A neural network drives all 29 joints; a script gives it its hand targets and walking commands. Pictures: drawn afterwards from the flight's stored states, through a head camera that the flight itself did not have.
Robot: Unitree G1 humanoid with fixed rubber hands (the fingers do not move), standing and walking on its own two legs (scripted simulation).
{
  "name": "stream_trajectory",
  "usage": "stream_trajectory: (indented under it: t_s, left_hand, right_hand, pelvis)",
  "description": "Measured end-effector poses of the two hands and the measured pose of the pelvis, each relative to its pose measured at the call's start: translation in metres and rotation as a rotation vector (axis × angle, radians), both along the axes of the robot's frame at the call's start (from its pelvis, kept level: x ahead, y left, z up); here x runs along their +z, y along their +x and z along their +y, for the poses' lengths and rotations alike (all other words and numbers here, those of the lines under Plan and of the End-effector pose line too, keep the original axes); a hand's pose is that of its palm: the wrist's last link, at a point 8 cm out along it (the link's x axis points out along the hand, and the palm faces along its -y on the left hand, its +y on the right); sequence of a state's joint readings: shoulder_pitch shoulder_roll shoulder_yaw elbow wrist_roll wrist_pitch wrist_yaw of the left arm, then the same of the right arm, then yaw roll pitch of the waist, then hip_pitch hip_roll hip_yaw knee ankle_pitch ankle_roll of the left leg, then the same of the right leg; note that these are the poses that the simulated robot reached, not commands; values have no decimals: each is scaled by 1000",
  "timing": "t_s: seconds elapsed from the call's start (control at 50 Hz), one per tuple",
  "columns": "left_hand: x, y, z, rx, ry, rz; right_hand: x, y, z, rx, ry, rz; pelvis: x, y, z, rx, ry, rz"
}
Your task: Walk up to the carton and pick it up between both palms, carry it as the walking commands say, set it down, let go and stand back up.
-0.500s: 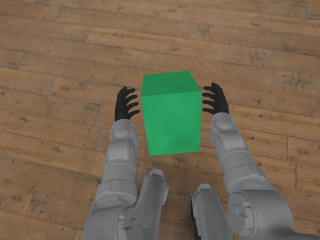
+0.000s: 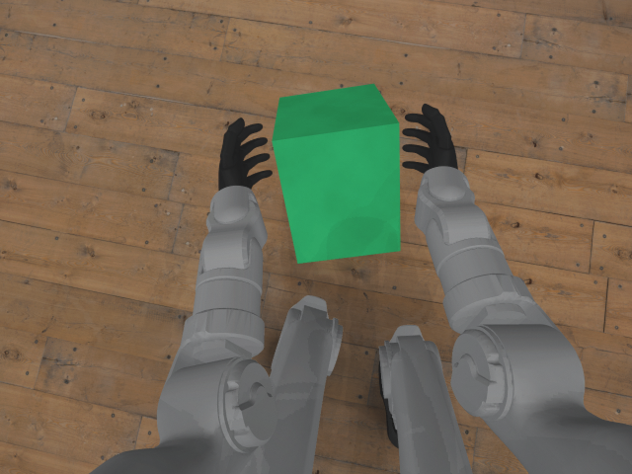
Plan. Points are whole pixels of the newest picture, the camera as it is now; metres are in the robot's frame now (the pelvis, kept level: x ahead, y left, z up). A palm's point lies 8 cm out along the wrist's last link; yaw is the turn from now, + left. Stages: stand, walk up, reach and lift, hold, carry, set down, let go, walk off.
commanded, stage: set down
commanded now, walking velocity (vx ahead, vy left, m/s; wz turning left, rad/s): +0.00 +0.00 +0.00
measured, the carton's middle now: (337, 170) +0.50 +0.10 -0.25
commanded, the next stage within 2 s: none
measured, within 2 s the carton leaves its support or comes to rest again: neither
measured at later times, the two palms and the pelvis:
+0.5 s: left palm (255, 186) +0.44 +0.22 -0.19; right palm (424, 171) +0.51 -0.02 -0.19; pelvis -0.02 +0.01 -0.07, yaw -2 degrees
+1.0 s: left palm (265, 170) +0.48 +0.22 -0.24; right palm (420, 161) +0.55 -0.03 -0.25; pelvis -0.02 +0.00 -0.12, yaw -2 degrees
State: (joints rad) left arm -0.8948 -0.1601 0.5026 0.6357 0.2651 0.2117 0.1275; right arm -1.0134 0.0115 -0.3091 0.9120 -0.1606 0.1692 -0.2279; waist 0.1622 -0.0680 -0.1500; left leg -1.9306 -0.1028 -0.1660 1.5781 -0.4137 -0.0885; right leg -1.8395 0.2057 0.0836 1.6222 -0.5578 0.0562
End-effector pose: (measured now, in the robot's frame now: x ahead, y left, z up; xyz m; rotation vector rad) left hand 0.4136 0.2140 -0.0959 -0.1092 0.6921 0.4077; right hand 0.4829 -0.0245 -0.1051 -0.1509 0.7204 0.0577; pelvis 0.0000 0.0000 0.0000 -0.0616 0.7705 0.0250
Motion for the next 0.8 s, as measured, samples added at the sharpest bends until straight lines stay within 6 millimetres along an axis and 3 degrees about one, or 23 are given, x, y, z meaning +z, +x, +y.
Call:
stream_trajectory:
  t_s: [0.34,0.66,0.8]
  left_hand:
    - [-64,18,-1,-31,-22,11]
    - [-123,34,6,-46,-16,27]
    - [-143,49,-1,-79,-39,-1]
  right_hand:
    - [-57,17,-3,-2,-34,8]
    - [-119,33,2,21,-33,27]
    - [-141,45,-1,18,-20,17]
  pelvis:
    - [-54,-18,8,-6,-15,14]
    - [-92,-20,6,-18,-12,37]
    - [-107,-18,5,-24,-10,41]
